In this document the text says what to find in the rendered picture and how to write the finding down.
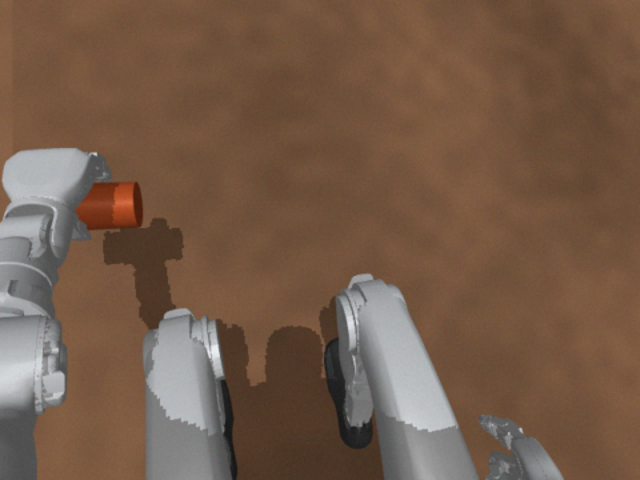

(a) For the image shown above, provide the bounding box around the right robot hand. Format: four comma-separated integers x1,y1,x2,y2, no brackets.
478,415,564,480

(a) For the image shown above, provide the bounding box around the can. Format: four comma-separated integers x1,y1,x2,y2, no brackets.
75,182,143,230

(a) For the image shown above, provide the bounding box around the right robot foot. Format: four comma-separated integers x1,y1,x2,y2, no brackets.
324,338,373,449

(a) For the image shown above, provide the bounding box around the left robot arm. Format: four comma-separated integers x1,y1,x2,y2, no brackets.
0,197,75,480

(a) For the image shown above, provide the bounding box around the left robot foot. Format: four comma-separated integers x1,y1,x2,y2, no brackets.
220,380,238,480

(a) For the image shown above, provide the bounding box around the left robot hand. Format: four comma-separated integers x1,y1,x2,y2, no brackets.
2,148,112,241

